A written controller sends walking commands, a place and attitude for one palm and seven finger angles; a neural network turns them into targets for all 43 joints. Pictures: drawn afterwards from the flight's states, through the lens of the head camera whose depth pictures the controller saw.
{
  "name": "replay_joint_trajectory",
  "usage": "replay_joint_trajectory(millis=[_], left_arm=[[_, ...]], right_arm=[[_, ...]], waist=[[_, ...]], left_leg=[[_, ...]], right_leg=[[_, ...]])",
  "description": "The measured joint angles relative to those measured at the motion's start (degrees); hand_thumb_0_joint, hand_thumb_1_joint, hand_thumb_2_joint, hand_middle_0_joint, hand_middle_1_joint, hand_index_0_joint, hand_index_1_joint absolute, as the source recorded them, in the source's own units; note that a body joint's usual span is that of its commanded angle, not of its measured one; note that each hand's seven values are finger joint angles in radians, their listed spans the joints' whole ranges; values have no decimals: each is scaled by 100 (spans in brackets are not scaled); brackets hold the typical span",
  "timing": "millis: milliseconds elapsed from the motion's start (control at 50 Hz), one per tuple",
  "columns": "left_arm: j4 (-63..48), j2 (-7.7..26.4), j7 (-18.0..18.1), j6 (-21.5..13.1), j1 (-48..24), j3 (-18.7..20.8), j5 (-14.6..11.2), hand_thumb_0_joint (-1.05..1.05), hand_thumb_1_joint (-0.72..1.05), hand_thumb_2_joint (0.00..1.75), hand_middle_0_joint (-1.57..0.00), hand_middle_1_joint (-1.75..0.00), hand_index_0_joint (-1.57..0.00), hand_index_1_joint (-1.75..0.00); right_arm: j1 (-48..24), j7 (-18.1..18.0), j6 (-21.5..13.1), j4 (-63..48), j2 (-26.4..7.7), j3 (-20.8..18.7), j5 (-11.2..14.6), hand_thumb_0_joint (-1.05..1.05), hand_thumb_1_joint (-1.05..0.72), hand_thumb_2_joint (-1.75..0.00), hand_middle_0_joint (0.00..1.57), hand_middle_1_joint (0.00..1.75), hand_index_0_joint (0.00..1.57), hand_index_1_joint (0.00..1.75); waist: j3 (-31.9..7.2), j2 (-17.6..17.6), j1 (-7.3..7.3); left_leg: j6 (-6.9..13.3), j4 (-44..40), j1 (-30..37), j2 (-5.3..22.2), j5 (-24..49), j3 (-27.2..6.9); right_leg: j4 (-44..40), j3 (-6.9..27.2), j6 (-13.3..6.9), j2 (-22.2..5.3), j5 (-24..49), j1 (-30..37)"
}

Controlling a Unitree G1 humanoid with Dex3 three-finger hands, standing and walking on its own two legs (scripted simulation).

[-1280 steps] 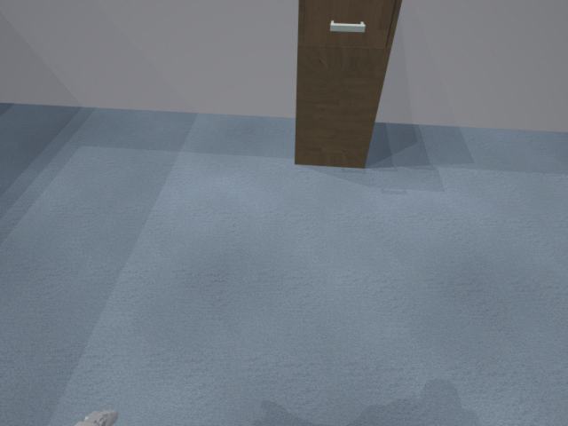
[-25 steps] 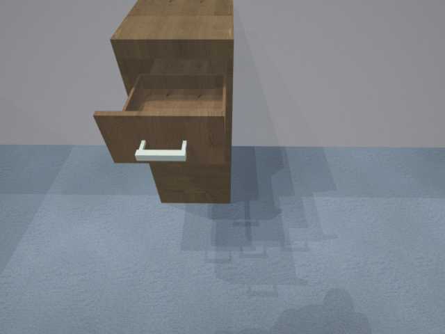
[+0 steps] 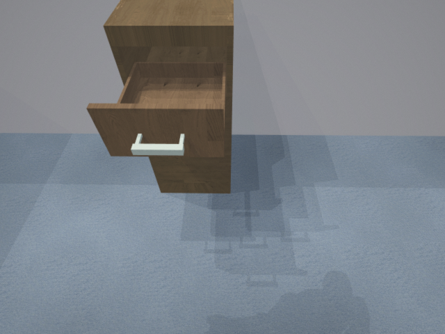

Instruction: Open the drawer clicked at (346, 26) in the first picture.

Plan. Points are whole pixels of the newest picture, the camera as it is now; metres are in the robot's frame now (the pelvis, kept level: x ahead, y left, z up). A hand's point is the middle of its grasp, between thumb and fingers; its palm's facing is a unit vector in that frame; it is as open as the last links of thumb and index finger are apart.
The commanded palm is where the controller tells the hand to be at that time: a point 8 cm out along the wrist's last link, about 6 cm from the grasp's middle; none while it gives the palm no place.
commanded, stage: look to check the result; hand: left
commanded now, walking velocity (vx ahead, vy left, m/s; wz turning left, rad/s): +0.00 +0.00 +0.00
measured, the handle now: (159, 143) +0.56 +0.20 -0.04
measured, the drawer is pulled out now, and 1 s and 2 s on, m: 0.30 0.30 0.30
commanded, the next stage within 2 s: stand and wait in 0.22 s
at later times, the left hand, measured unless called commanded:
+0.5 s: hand out of the picture +0.12 +0.24 -0.15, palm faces -0.04 -0.94 -0.34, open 7.3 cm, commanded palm none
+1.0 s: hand out of the picture +0.12 +0.24 -0.16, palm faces -0.05 -0.94 -0.34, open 7.3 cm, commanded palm none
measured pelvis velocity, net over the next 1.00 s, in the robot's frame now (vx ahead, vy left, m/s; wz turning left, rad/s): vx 0.04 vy -0.01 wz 0.00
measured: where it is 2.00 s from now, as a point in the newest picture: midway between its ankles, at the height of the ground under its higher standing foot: outside the picture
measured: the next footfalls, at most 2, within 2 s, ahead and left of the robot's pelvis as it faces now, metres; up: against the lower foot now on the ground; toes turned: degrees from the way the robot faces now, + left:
none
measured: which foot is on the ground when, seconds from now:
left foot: down 0.00-1.00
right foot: down 0.00-1.00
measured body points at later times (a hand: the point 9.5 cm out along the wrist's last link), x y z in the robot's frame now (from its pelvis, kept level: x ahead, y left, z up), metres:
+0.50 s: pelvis +0.02 -0.01 +0.00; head +0.05 -0.01 +0.45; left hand +0.12 +0.29 -0.13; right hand +0.09 -0.30 -0.14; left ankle +0.00 +0.10 -0.75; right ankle +0.03 -0.10 -0.75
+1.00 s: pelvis +0.04 -0.01 +0.00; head +0.07 -0.01 +0.45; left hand +0.13 +0.29 -0.13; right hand +0.10 -0.30 -0.14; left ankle +0.00 +0.10 -0.75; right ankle +0.03 -0.10 -0.75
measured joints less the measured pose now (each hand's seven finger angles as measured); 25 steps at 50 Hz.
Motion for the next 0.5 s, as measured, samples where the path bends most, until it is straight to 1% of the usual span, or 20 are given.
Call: replay_joint_trajectory(millis=[500], left_arm=[[-142,244,-26,-69,-416,-25,-3,1,91,90,-21,-30,-21,-30]], right_arm=[[-388,34,-35,-89,-302,21,5,0,-91,-90,20,30,20,30]], waist=[[-54,-35,-35]], left_leg=[[-56,-212,201,59,-52,-21]], right_leg=[[-215,-8,-40,65,-49,201]])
